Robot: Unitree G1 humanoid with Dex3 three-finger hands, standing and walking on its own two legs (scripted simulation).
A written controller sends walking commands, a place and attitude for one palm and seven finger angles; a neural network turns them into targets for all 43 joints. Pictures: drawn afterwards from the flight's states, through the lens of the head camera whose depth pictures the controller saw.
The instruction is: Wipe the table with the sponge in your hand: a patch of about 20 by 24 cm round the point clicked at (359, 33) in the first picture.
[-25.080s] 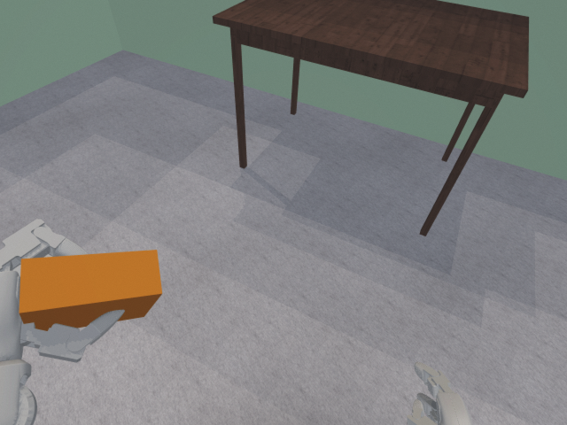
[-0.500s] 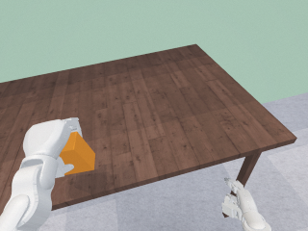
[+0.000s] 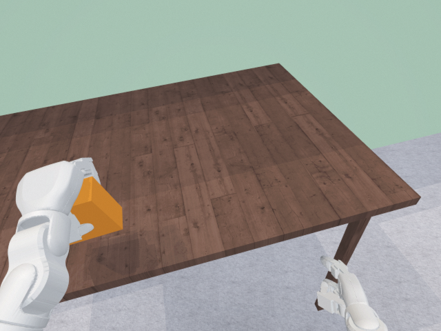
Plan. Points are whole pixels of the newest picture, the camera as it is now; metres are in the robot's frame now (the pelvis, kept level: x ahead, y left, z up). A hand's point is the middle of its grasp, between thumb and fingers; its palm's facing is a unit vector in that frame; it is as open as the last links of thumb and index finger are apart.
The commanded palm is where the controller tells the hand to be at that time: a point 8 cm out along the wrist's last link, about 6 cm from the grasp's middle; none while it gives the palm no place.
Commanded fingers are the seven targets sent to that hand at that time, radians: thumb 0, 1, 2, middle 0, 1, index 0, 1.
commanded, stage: lower the sponge onto the table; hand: left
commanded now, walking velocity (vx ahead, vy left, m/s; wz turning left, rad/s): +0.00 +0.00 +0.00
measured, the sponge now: (84, 217) +0.25 +0.30 +0.10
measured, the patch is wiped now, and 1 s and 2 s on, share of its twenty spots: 0.00 0.00 0.10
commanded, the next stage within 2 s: wipe forward along the first lane in 1.08 s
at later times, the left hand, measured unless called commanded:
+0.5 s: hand (81, 218) +0.23 +0.29 +0.12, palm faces +0.09 -0.11 -0.99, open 9.0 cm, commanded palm +0.20 +0.28 +0.18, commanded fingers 0.00 0.10 1.30 -1.20 -1.60 -1.20 -1.60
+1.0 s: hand (92, 232) +0.22 +0.28 +0.09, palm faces +0.03 -0.12 -0.99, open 9.0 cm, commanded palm +0.20 +0.28 +0.16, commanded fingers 0.00 0.10 1.30 -1.20 -1.60 -1.20 -1.60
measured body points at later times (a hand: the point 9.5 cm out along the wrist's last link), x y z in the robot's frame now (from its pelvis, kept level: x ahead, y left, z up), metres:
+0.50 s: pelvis +0.00 +0.01 +0.00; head -0.01 -0.04 +0.45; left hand +0.22 +0.29 +0.17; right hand +0.25 -0.18 -0.08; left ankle +0.00 +0.12 -0.74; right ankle +0.02 -0.08 -0.74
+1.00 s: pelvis +0.01 +0.01 +0.00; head -0.01 -0.04 +0.45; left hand +0.22 +0.28 +0.15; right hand +0.26 -0.18 -0.08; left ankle +0.00 +0.12 -0.74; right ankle +0.02 -0.08 -0.74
